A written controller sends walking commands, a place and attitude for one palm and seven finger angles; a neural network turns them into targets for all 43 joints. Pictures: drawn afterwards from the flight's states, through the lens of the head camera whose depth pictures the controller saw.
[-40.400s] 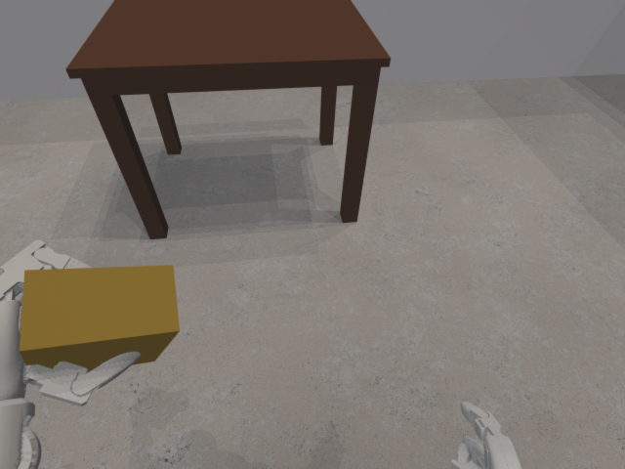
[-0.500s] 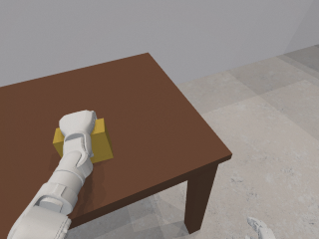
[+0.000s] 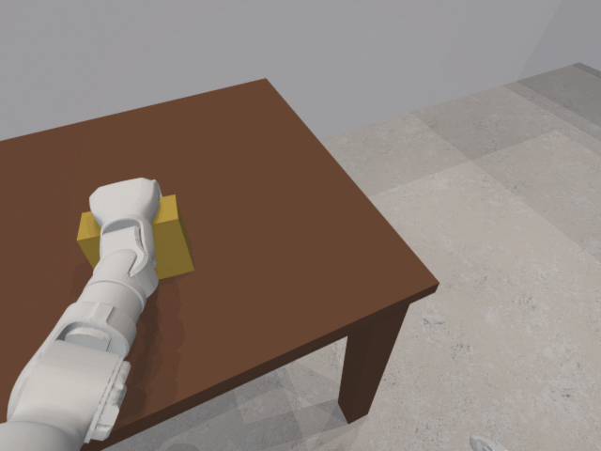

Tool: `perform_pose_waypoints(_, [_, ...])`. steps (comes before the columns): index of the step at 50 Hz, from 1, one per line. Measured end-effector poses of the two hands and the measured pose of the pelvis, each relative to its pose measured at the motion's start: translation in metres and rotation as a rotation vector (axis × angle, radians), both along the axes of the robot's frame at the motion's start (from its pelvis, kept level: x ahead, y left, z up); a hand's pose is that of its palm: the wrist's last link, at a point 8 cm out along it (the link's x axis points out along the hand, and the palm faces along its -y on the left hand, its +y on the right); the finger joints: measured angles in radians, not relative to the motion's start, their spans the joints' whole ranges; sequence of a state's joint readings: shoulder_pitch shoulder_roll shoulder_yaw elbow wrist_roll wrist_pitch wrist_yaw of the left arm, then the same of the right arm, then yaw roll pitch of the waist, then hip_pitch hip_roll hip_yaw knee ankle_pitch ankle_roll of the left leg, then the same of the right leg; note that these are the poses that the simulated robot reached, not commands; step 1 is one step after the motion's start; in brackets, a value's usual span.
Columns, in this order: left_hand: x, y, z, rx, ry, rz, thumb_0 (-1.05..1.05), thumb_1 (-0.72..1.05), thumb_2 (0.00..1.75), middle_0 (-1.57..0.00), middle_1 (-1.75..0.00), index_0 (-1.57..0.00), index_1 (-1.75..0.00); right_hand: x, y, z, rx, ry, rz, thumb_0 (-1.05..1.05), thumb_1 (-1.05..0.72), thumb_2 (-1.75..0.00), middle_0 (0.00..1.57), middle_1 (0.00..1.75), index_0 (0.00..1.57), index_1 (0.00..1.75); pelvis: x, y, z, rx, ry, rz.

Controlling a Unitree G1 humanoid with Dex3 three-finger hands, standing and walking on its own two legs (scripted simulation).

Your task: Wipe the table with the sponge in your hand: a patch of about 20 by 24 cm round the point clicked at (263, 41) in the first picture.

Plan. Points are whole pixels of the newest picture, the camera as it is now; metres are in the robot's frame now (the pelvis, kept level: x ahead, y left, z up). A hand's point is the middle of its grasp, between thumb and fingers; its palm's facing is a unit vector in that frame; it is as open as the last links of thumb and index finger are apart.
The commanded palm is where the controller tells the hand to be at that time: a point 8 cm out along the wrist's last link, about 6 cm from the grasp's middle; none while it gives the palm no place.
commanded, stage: wipe forward along the middle lane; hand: left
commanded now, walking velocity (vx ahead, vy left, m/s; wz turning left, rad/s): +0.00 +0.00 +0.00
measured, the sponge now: (144, 251) +0.40 +0.27 +0.03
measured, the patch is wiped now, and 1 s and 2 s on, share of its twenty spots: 1.00 1.00 1.00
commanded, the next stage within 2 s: slide back across to the first lane in 0.08 s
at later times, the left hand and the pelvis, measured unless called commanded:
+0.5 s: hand (127, 217) +0.43 +0.29 +0.08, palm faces -0.05 -0.02 -1.00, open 10.0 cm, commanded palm +0.40 +0.29 +0.13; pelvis +0.02 +0.01 +0.00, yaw -1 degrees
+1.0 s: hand (83, 235) +0.40 +0.34 +0.08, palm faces -0.09 -0.03 -1.00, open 10.0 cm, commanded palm +0.36 +0.33 +0.12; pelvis +0.04 +0.02 +0.01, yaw +0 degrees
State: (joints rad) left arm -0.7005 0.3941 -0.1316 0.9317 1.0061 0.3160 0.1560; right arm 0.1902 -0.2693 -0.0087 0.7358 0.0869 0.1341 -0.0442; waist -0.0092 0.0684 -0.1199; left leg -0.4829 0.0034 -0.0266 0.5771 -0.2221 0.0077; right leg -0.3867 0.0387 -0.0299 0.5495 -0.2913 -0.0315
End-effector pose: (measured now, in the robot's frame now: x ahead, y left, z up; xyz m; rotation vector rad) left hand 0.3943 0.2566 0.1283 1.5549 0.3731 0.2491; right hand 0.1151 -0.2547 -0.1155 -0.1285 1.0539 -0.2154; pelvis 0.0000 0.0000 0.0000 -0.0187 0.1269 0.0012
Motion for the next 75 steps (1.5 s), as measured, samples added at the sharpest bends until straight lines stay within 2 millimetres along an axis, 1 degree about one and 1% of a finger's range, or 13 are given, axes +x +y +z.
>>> perform_pose_waypoints(7, [0.016,0.006,0.000,0.004,0.009,0.006,0.00,-0.53,1.06,-0.74,-1.34,-0.77,-1.33,-0.009,0.004,-0.004,-0.004,0.036,-0.008,0.01,-0.91,-0.90,0.20,0.30,0.20,0.30,0.002,0.004,-0.001,-0.003,0.025,0.000])
perform_pose_waypoints(12, [0.027,0.010,0.001,0.001,0.011,0.012,0.00,-0.53,1.06,-0.74,-1.34,-0.77,-1.34,-0.019,0.005,-0.006,-0.005,0.068,-0.023,0.01,-0.91,-0.90,0.20,0.30,0.20,0.30,0.004,0.007,-0.001,-0.007,0.043,-0.006])
perform_pose_waypoints(16, [0.029,0.014,0.000,-0.008,0.003,0.005,0.00,-0.53,1.06,-0.74,-1.34,-0.77,-1.34,-0.025,0.005,-0.006,-0.002,0.088,-0.044,0.01,-0.91,-0.90,0.20,0.30,0.20,0.30,0.009,0.009,0.000,-0.007,0.042,-0.015])
perform_pose_waypoints(20, [0.027,0.019,0.000,-0.016,-0.015,0.002,0.00,-0.52,1.06,-0.74,-1.34,-0.77,-1.34,-0.025,0.006,-0.005,0.000,0.092,-0.053,0.01,-0.91,-0.90,0.20,0.30,0.20,0.30,0.014,0.011,0.001,-0.006,0.030,-0.018])
perform_pose_waypoints(25, [0.022,0.027,0.002,-0.014,-0.026,0.017,0.00,-0.52,1.06,-0.74,-1.34,-0.77,-1.34,-0.012,0.008,-0.001,0.002,0.070,-0.043,0.01,-0.91,-0.90,0.20,0.30,0.20,0.30,0.019,0.013,0.003,-0.004,0.016,-0.020])
perform_pose_waypoints(32, [0.015,0.048,0.005,-0.021,0.002,0.057,0.00,-0.52,1.06,-0.73,-1.34,-0.76,-1.34,0.023,0.011,0.008,-0.008,0.002,-0.002,0.01,-0.91,-0.90,0.20,0.30,0.20,0.30,0.025,0.014,0.005,-0.003,0.003,-0.010])
perform_pose_waypoints(37, [0.010,0.061,0.007,-0.013,0.022,0.053,0.00,-0.52,1.06,-0.73,-1.34,-0.76,-1.34,0.047,0.013,0.015,-0.018,-0.043,0.029,0.01,-0.91,-0.90,0.20,0.30,0.20,0.30,0.030,0.014,0.006,-0.004,0.000,-0.003])
perform_pose_waypoints(44, [-0.004,0.072,0.004,-0.027,0.011,0.048,0.00,-0.52,1.06,-0.73,-1.34,-0.76,-1.34,0.069,0.017,0.019,-0.021,-0.070,0.062,0.01,-0.91,-0.90,0.20,0.30,0.20,0.30,0.036,0.016,0.006,-0.005,-0.007,0.003])
perform_pose_waypoints(48, [-0.010,0.078,0.004,-0.021,0.010,0.054,0.00,-0.51,1.06,-0.73,-1.34,-0.76,-1.34,0.074,0.019,0.019,-0.021,-0.068,0.077,0.01,-0.91,-0.90,0.20,0.30,0.20,0.30,0.036,0.016,0.006,-0.005,-0.009,0.007])
perform_pose_waypoints(53, [-0.020,0.080,0.003,-0.017,0.001,0.055,0.00,-0.51,1.06,-0.72,-1.35,-0.75,-1.35,0.073,0.022,0.018,-0.010,-0.071,0.076,0.01,-0.91,-0.90,0.20,0.30,0.20,0.30,0.035,0.018,0.006,-0.007,-0.011,0.006])
perform_pose_waypoints(63, [-0.046,0.067,0.000,-0.014,-0.044,0.041,-0.01,-0.51,1.06,-0.72,-1.35,-0.75,-1.35,0.071,0.033,0.016,0.015,-0.083,0.093,0.01,-0.91,-0.90,0.20,0.30,0.20,0.30,0.028,0.021,0.006,-0.006,-0.035,0.012])
perform_pose_waypoints(69, [-0.051,0.063,0.000,-0.015,-0.037,0.060,-0.01,-0.50,1.06,-0.71,-1.35,-0.74,-1.35,0.074,0.039,0.019,0.027,-0.109,0.109,0.01,-0.91,-0.90,0.20,0.30,0.20,0.30,0.023,0.019,0.006,-0.004,-0.047,0.015])
perform_pose_waypoints(75, [-0.057,0.056,-0.001,-0.007,-0.037,0.058,-0.01,-0.50,1.06,-0.71,-1.35,-0.74,-1.35,0.078,0.041,0.021,0.040,-0.136,0.122,0.01,-0.91,-0.90,0.20,0.30,0.20,0.30,0.020,0.018,0.005,-0.004,-0.052,0.015])
